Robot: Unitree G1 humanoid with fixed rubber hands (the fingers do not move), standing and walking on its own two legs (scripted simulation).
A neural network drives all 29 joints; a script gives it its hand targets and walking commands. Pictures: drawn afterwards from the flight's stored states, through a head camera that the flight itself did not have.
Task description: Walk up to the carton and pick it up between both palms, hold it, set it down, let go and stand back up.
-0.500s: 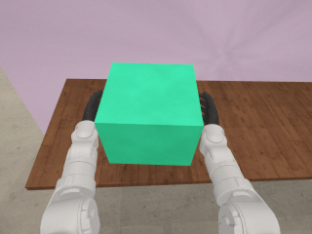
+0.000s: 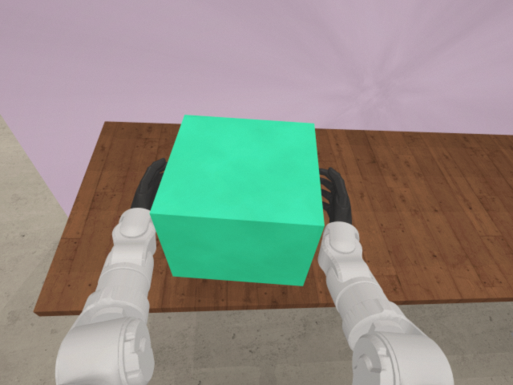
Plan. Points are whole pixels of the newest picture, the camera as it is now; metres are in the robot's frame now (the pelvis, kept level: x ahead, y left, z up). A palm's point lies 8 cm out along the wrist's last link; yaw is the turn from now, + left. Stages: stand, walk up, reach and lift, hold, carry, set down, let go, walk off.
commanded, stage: set down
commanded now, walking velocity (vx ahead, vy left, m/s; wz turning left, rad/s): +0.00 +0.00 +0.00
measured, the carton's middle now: (243, 199) +0.40 +0.02 +0.04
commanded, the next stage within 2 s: none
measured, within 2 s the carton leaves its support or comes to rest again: rests again in 1.90 s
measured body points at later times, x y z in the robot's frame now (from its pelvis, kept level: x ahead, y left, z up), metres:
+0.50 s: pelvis +0.01 +0.01 +0.00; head +0.09 +0.05 +0.44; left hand +0.42 +0.18 -0.01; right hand +0.37 -0.13 +0.00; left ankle -0.01 +0.14 -0.75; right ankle -0.03 -0.14 -0.75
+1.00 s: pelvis +0.00 +0.02 -0.01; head +0.12 +0.06 +0.42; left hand +0.42 +0.18 -0.04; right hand +0.36 -0.13 -0.04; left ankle -0.01 +0.14 -0.75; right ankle -0.03 -0.14 -0.75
